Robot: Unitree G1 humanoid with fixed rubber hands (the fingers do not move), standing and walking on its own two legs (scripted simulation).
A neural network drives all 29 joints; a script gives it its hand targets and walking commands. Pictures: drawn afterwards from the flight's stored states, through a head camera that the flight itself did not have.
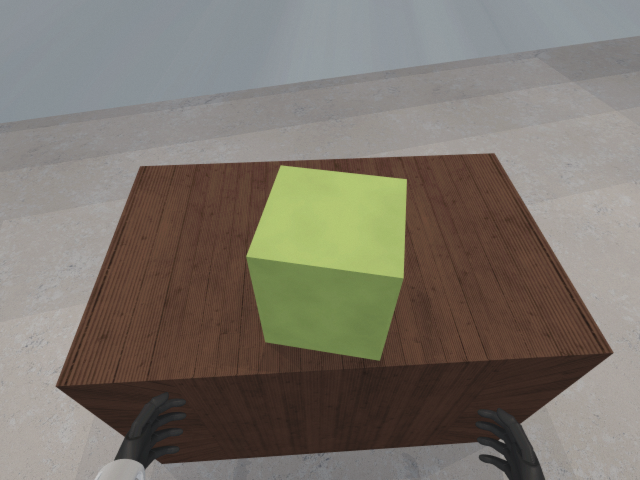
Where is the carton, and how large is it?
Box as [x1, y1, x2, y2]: [246, 165, 406, 360]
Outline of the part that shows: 281,165 246,256 265,341 379,360 403,278 406,179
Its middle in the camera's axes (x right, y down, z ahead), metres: +0.02 +0.04 +0.67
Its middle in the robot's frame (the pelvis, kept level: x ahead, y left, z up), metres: +0.46 -0.01 -0.06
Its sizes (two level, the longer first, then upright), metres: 0.210 0.200 0.250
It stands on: a pedestal, 0.59 m high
